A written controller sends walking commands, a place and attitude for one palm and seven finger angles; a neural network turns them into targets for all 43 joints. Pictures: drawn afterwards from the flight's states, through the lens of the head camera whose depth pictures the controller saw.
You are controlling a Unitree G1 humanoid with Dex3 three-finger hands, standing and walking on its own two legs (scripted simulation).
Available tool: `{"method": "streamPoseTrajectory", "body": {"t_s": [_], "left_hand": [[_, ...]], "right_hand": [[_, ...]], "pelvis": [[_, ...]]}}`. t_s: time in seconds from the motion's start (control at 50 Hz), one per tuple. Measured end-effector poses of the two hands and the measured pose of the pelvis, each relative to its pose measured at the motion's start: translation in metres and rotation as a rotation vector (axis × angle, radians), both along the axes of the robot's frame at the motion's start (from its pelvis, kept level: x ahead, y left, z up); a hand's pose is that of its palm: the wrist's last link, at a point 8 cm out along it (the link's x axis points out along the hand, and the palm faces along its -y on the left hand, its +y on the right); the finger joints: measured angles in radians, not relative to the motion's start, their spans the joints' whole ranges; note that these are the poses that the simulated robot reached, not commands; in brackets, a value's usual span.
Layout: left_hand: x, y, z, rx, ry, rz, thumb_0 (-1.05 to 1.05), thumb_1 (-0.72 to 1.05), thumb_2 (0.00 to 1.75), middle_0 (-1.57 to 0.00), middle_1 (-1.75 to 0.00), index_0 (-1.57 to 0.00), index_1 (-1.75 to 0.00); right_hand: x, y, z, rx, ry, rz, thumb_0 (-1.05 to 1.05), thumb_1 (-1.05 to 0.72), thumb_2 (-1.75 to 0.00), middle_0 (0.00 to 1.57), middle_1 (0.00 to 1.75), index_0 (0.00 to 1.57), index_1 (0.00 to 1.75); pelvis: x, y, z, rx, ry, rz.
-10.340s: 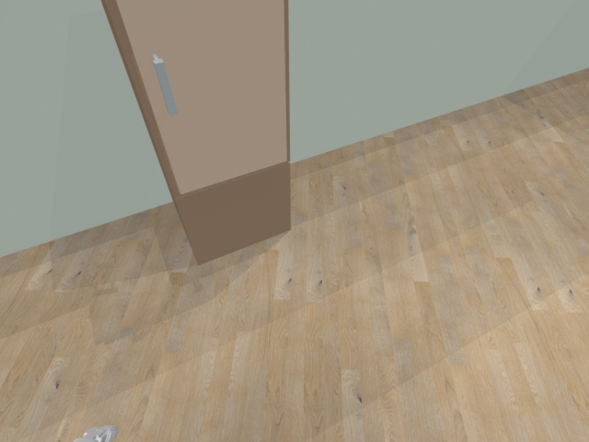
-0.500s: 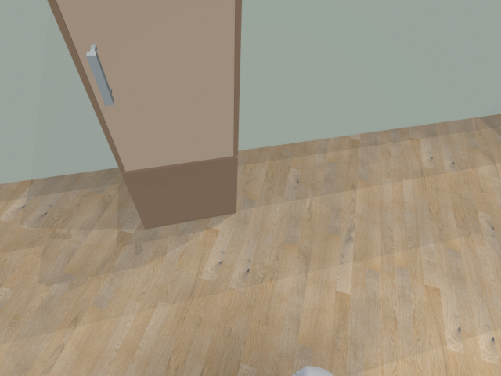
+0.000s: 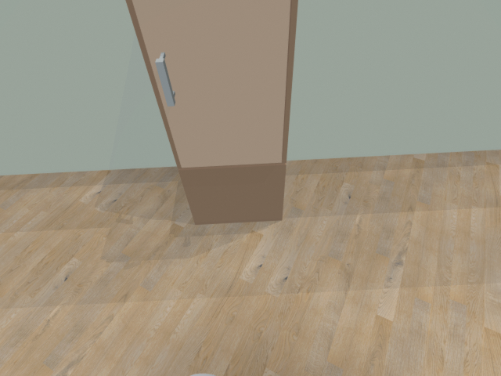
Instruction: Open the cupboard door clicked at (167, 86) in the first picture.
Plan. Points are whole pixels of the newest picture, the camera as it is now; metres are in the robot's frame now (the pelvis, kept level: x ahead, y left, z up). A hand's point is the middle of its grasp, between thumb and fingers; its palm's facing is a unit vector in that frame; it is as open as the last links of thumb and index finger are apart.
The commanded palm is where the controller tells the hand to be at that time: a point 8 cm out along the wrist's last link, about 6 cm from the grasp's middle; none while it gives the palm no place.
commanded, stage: take the last steps up to it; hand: left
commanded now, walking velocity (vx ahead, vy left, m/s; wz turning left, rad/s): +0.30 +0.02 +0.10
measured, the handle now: (167, 79) +0.85 +0.30 +0.03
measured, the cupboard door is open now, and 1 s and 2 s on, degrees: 0 0 0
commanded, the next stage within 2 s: come to a stop and stand still in 0.92 s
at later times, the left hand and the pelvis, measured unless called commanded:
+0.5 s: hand out of the picture +0.13 +0.23 -0.17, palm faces +0.05 -0.98 -0.17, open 7.4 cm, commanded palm none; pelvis +0.09 +0.04 +0.00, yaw +1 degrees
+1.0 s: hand (169, 314) +0.27 +0.20 -0.18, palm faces +0.11 -0.98 -0.17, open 7.3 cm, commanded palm none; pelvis +0.26 +0.02 -0.01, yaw +2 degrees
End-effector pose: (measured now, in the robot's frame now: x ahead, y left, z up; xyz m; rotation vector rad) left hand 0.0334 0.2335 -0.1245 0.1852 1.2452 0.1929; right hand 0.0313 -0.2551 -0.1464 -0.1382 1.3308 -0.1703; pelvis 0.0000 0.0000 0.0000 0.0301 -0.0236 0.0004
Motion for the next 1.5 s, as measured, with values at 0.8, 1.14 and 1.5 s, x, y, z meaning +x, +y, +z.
{"method": "streamPoseTrajectory", "body": {"t_s": [0.8,1.14,1.5], "left_hand": [[0.231,-0.001,-0.013,-0.028,-0.095,0.011,-0.01,0.94,0.90,-0.20,-0.30,-0.20,-0.30],[0.238,0.025,-0.038,-0.115,0.168,0.093,0.00,0.91,0.90,-0.20,-0.30,-0.20,-0.30],[0.308,-0.005,-0.015,0.021,0.064,0.017,0.00,0.91,0.90,-0.20,-0.30,-0.20,-0.30]], "right_hand": [[0.135,0.028,-0.011,0.025,0.097,-0.044,0.01,-0.91,-0.90,0.19,0.30,0.20,0.30],[0.342,0.071,0.015,-0.042,-0.177,0.072,-0.01,-0.94,-0.90,0.20,0.30,0.20,0.30],[0.329,0.012,-0.018,0.032,-0.031,-0.008,0.01,-0.91,-0.90,0.20,0.30,0.20,0.30]], "pelvis": [[0.198,0.001,-0.009,-0.038,-0.013,0.027],[0.301,0.041,-0.007,-0.043,-0.012,0.017],[0.310,-0.013,-0.012,-0.008,0.001,0.008]]}}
